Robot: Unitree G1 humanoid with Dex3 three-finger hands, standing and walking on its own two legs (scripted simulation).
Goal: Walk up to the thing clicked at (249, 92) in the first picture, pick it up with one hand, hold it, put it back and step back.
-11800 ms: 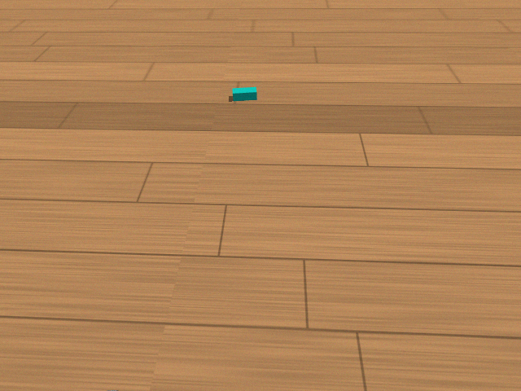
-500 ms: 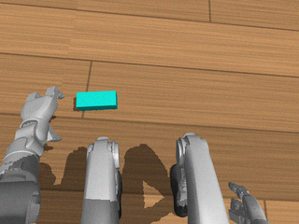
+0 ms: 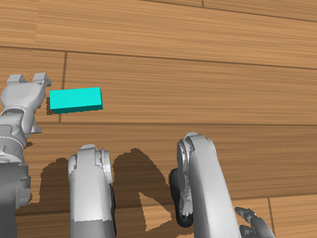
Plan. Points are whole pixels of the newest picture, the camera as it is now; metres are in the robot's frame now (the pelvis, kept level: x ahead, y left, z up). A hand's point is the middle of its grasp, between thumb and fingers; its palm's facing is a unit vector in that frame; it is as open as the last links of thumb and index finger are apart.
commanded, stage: rise first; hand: left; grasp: from above
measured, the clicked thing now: (77, 100) +0.52 +0.23 -0.33
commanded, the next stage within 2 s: none
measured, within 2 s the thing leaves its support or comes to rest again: neither
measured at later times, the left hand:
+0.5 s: hand (43, 104) +0.46 +0.29 -0.19, palm faces -0.45 -0.05 -0.89, open 13.8 cm
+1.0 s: hand (47, 103) +0.47 +0.29 -0.20, palm faces -0.45 -0.05 -0.89, open 13.9 cm
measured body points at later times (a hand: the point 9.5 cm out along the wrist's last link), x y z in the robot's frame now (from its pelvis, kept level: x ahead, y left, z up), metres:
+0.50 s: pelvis +0.01 +0.00 -0.02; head +0.25 +0.06 +0.36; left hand +0.48 +0.29 -0.14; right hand +0.07 -0.28 -0.13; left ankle +0.09 +0.13 -0.32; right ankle +0.11 -0.14 -0.32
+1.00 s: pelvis +0.01 +0.00 -0.03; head +0.26 +0.06 +0.34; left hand +0.49 +0.28 -0.15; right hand +0.06 -0.28 -0.13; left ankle +0.09 +0.13 -0.32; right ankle +0.11 -0.14 -0.32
